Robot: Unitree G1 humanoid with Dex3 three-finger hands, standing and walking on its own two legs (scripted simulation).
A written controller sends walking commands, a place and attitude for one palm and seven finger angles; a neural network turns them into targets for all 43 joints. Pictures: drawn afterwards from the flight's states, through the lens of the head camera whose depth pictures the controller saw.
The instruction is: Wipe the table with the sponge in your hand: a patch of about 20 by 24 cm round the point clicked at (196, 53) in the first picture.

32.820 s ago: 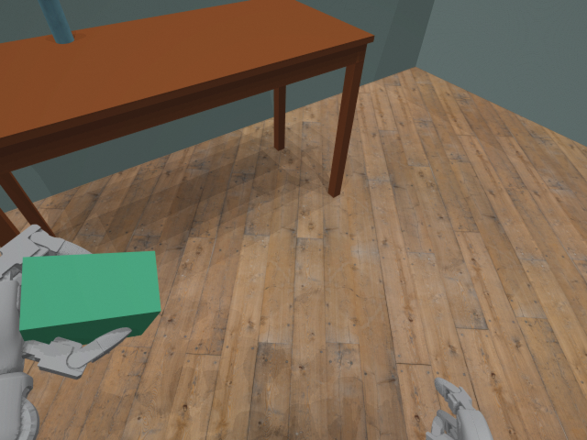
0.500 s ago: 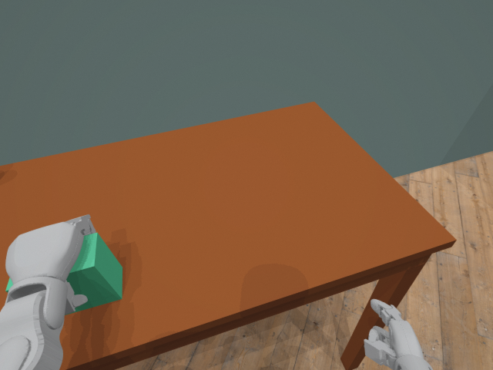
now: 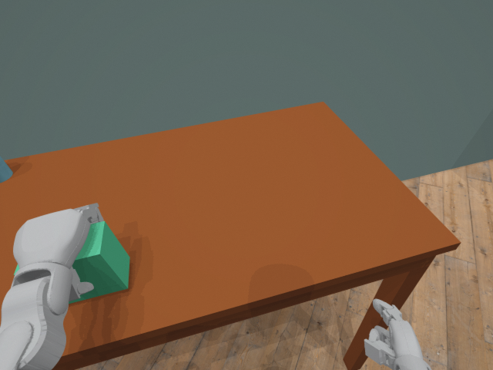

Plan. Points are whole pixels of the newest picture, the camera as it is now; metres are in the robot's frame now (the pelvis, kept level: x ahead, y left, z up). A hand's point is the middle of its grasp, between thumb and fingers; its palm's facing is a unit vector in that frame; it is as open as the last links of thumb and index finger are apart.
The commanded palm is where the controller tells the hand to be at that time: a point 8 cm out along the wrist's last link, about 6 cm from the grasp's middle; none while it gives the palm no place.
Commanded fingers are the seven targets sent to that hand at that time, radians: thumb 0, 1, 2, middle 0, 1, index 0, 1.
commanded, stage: lift the sponge slowly off the table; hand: left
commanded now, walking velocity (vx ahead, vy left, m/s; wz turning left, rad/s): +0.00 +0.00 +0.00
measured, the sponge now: (84, 270) +0.22 +0.31 +0.07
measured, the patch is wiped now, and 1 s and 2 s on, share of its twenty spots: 0.90 0.90 0.90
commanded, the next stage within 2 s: bring the sponge back beside the body in 1.32 s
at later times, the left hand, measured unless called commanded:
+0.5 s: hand (65, 244) +0.21 +0.30 +0.14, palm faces +0.13 -0.05 -0.99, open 10.0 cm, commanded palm +0.19 +0.30 +0.21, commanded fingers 0.00 0.10 1.30 -1.20 -1.60 -1.20 -1.60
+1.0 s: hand (56, 222) +0.23 +0.31 +0.17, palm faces +0.14 -0.04 -0.99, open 10.0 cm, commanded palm +0.19 +0.31 +0.24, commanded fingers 0.00 0.10 1.30 -1.20 -1.60 -1.20 -1.60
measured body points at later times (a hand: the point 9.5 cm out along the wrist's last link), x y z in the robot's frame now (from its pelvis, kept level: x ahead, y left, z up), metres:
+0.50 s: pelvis -0.01 +0.00 +0.00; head -0.05 -0.04 +0.45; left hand +0.20 +0.30 +0.20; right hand +0.23 -0.21 -0.07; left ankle +0.03 +0.13 -0.74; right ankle -0.02 -0.12 -0.74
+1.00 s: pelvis -0.02 +0.00 +0.00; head -0.05 -0.04 +0.45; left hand +0.22 +0.31 +0.22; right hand +0.23 -0.21 -0.07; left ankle +0.03 +0.13 -0.74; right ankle -0.02 -0.12 -0.74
